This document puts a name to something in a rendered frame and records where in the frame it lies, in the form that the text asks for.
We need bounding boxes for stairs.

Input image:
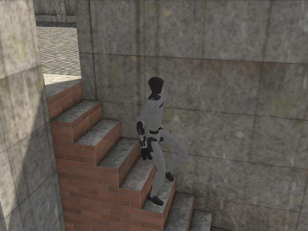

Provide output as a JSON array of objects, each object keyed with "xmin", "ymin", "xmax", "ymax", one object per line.
[{"xmin": 47, "ymin": 81, "xmax": 230, "ymax": 231}]

